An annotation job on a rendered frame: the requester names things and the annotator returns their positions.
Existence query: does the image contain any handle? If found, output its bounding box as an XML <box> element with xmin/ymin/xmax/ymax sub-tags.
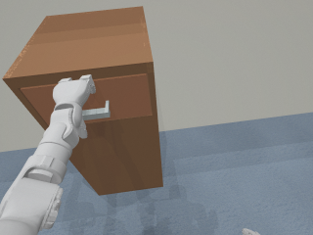
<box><xmin>82</xmin><ymin>100</ymin><xmax>111</xmax><ymax>120</ymax></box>

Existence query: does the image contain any cabinet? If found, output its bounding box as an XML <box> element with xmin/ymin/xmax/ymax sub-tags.
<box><xmin>2</xmin><ymin>6</ymin><xmax>163</xmax><ymax>196</ymax></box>

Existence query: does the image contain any left robot hand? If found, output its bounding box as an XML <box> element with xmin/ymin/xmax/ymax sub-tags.
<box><xmin>53</xmin><ymin>74</ymin><xmax>96</xmax><ymax>139</ymax></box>

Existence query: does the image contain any robot left upper arm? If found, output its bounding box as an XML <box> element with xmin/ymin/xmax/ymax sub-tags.
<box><xmin>0</xmin><ymin>177</ymin><xmax>64</xmax><ymax>235</ymax></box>

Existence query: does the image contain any robot left forearm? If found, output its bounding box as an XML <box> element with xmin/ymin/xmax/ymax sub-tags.
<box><xmin>0</xmin><ymin>101</ymin><xmax>83</xmax><ymax>218</ymax></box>

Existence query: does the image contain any drawer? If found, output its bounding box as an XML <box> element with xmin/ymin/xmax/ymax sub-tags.
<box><xmin>21</xmin><ymin>73</ymin><xmax>151</xmax><ymax>126</ymax></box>

